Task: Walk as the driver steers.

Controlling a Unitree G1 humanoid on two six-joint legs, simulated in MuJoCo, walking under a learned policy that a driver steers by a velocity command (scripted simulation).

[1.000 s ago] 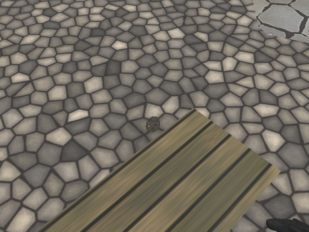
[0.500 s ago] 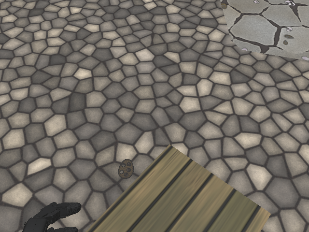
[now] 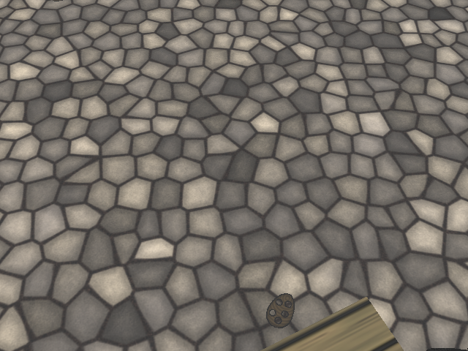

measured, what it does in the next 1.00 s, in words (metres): walks ahead: right foot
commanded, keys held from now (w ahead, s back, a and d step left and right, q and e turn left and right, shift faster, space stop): q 0.18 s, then no key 0.42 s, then e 0.40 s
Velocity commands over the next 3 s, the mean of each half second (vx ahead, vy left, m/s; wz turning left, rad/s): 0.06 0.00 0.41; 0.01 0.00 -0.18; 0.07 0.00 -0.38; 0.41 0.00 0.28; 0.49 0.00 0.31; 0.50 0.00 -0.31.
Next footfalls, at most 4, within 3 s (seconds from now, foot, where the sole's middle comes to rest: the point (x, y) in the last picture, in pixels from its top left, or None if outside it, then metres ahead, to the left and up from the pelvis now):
0.42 right None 0.13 -0.16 -0.76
1.68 left None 0.20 0.05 -0.76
2.10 right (311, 320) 0.52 -0.18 -0.76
2.56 left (202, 250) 0.73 0.14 -0.76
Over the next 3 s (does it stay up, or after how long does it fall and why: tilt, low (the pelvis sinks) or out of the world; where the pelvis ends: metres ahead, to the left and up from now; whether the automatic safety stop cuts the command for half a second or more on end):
stays up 0.81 0.04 0.02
